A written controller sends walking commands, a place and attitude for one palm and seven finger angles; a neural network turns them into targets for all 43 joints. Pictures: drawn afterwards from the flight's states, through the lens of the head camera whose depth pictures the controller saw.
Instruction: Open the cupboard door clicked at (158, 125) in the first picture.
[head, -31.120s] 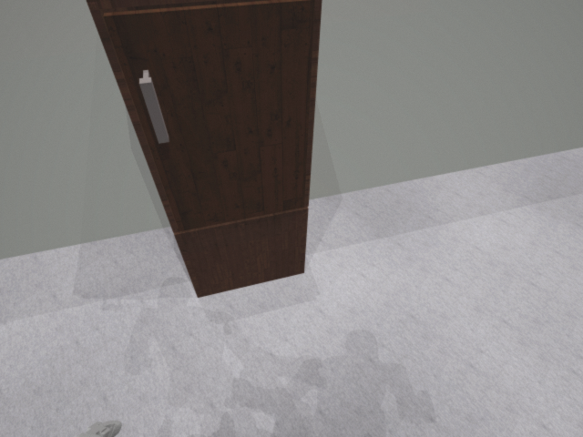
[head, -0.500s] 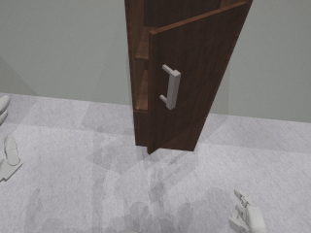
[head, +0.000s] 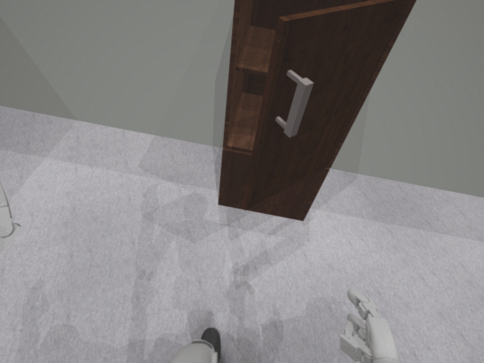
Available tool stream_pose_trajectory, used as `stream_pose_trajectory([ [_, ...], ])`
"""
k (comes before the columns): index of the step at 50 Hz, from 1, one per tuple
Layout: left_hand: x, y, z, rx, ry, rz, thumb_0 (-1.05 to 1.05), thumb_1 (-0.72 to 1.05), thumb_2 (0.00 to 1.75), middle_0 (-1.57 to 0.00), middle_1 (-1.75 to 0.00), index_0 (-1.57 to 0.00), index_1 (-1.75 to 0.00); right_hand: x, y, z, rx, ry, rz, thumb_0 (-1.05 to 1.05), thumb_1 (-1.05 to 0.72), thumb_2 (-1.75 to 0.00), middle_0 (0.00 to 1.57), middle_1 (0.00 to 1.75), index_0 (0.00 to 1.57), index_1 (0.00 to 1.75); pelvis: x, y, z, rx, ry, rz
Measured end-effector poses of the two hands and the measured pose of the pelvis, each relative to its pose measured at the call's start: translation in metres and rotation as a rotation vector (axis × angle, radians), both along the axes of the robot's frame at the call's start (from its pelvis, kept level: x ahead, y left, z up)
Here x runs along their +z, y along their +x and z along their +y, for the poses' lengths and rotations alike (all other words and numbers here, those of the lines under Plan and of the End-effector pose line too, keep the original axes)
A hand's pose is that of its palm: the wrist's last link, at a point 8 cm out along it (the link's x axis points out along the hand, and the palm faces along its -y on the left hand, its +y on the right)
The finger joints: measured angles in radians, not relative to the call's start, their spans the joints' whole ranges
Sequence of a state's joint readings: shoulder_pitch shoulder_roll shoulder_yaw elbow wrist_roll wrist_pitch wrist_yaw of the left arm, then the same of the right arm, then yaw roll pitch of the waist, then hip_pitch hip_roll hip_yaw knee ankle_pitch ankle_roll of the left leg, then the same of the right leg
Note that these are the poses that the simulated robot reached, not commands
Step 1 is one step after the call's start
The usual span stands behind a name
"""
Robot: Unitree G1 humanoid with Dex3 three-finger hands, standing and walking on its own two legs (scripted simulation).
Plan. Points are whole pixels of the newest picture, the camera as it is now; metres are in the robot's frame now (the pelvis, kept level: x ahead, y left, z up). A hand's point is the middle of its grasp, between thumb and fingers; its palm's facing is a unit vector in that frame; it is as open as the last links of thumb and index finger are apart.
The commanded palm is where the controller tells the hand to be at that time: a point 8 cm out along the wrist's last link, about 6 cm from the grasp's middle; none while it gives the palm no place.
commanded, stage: step back with the hand held close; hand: left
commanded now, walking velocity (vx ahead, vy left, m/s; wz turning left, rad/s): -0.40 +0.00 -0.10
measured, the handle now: (291, 104) +0.62 -0.04 +0.10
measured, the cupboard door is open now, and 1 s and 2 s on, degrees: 44 44 44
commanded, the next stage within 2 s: stop stepping back and stand still in 0.02 s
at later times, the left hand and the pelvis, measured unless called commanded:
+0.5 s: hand out of the picture +0.07 +0.24 +0.20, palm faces +0.19 -0.84 -0.51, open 7.4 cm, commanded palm +0.03 +0.30 +0.20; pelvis -0.15 +0.02 +0.03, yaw -8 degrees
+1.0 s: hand out of the picture +0.00 +0.27 +0.20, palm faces +0.41 -0.79 -0.45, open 7.4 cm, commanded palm -0.05 +0.32 +0.20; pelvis -0.21 +0.03 +0.01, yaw -5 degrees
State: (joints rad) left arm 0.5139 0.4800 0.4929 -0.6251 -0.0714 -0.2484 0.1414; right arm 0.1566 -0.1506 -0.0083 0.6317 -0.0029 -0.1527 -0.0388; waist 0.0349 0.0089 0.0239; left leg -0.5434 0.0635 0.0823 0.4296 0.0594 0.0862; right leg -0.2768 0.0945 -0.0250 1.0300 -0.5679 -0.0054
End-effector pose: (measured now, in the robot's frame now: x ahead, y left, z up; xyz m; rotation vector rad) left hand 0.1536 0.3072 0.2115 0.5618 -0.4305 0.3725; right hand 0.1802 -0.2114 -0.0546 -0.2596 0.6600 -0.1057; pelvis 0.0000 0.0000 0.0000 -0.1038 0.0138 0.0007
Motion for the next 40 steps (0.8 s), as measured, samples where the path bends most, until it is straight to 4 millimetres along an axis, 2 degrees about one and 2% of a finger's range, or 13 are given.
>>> stream_pose_trajectory([
  [3, -0.003, -0.018, -0.003, -0.004, -0.035, 0.005, 0.01, 0.89, 0.89, -0.21, -0.3, -0.21, -0.31, 0.001, -0.01, 0.008, 0.037, 0.019, -0.03, 0.02, -0.9, -0.9, 0.2, 0.3, 0.2, 0.3, 0.0, -0.026, -0.001, -0.013, 0.009, 0.037],
  [6, -0.011, -0.036, -0.012, -0.03, -0.014, -0.006, 0.01, 0.89, 0.89, -0.21, -0.3, -0.21, -0.31, -0.006, -0.027, 0.007, 0.051, 0.035, -0.058, 0.02, -0.9, -0.9, 0.2, 0.3, 0.2, 0.3, -0.011, -0.058, -0.001, -0.102, 0.074, 0.052],
  [10, -0.006, -0.046, -0.016, -0.101, -0.038, -0.016, 0.01, 0.89, 0.89, -0.22, -0.3, -0.22, -0.31, -0.004, -0.072, 0.004, -0.007, 0.011, 0.022, 0.01, -0.9, -0.9, 0.2, 0.3, 0.2, 0.3, -0.002, -0.065, 0.009, -0.114, 0.086, 0.02],
  [12, -0.005, -0.045, -0.013, -0.13, -0.057, -0.042, 0.01, 0.89, 0.89, -0.22, -0.3, -0.22, -0.31, -0.003, -0.094, -0.001, -0.063, -0.013, 0.017, 0.02, -0.9, -0.9, 0.2, 0.3, 0.2, 0.3, -0.004, -0.067, 0.016, -0.109, 0.069, 0.011],
  [16, -0.003, -0.04, -0.005, -0.153, -0.068, -0.016, 0.01, 0.89, 0.89, -0.22, -0.3, -0.22, -0.31, 0.003, -0.146, -0.006, -0.155, -0.019, 0.014, 0.02, -0.9, -0.9, 0.2, 0.3, 0.2, 0.3, 0.004, -0.097, 0.024, -0.1, 0.067, -0.042],
  [18, -0.003, -0.046, -0.005, -0.167, -0.065, 0.032, 0.01, 0.89, 0.89, -0.22, -0.3, -0.21, -0.31, 0.01, -0.174, -0.007, -0.186, -0.013, 0.025, 0.02, -0.9, -0.9, 0.2, 0.3, 0.2, 0.3, 0.012, -0.111, 0.025, -0.11, 0.063, -0.059],
  [22, -0.001, -0.079, -0.016, -0.206, -0.017, 0.144, 0.01, 0.89, 0.89, -0.21, -0.3, -0.21, -0.31, 0.017, -0.227, -0.012, -0.246, -0.007, 0.064, 0.02, -0.9, -0.9, 0.2, 0.3, 0.2, 0.3, 0.024, -0.132, 0.023, -0.137, 0.062, -0.064],
  [25, 0.006, -0.112, -0.023, -0.2, 0.024, 0.195, 0.01, 0.89, 0.89, -0.22, -0.3, -0.21, -0.31, 0.014, -0.255, -0.018, -0.266, -0.006, 0.101, 0.02, -0.9, -0.9, 0.2, 0.3, 0.2, 0.3, 0.03, -0.146, 0.022, -0.135, 0.06, -0.054],
  [27, 0.014, -0.134, -0.023, -0.167, 0.069, 0.194, 0.01, 0.89, 0.89, -0.22, -0.3, -0.22, -0.31, 0.005, -0.267, -0.022, -0.259, -0.008, 0.121, 0.02, -0.9, -0.9, 0.2, 0.3, 0.2, 0.3, 0.028, -0.158, 0.02, -0.112, 0.067, -0.048],
  [29, 0.019, -0.155, -0.021, -0.123, 0.141, 0.155, 0.01, 0.89, 0.89, -0.22, -0.31, -0.22, -0.31, -0.01, -0.273, -0.028, -0.233, -0.01, 0.126, 0.02, -0.9, -0.9, 0.2, 0.3, 0.2, 0.3, 0.015, -0.173, 0.016, -0.102, 0.116, -0.032],
  [32, 0.02, -0.178, -0.013, -0.065, 0.114, 0.093, 0.01, 0.89, 0.89, -0.22, -0.31, -0.22, -0.31, -0.027, -0.281, -0.035, -0.205, -0.014, 0.165, 0.02, -0.9, -0.9, 0.2, 0.3, 0.2, 0.3, 0.007, -0.193, 0.017, -0.12, 0.117, -0.045],
  [36, 0.01, -0.187, 0.001, 0.024, -0.023, 0.061, 0.01, 0.89, 0.89, -0.22, -0.3, -0.22, -0.31, -0.021, -0.286, -0.034, -0.218, 0.013, 0.132, 0.02, -0.9, -0.9, 0.2, 0.3, 0.2, 0.3, 0.016, -0.2, 0.014, -0.097, 0.139, -0.03],
  [40, -0.007, -0.19, -0.004, 0.038, -0.109, 0.117, 0.01, 0.89, 0.89, -0.21, -0.3, -0.21, -0.31, -0.01, -0.282, -0.031, -0.206, 0.005, 0.065, 0.02, -0.9, -0.9, 0.2, 0.3, 0.2, 0.3, 0.021, -0.207, 0.018, -0.085, 0.159, -0.022],
])
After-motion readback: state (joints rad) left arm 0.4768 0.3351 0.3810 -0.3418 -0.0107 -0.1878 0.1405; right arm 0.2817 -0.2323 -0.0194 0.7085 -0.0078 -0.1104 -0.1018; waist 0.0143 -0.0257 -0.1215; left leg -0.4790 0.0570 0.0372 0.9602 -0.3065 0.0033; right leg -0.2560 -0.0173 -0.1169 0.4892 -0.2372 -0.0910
